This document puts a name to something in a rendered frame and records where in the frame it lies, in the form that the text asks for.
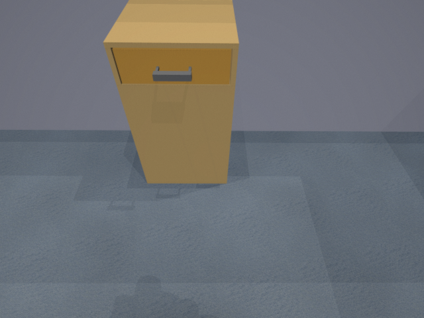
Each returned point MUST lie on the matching handle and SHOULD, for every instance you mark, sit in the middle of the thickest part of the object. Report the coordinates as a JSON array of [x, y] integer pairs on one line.
[[171, 75]]

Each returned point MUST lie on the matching drawer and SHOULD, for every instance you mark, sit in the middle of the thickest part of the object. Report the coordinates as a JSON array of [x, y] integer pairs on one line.
[[208, 65]]

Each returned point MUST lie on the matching cabinet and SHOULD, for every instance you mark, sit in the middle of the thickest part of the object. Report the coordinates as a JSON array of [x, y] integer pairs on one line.
[[182, 132]]

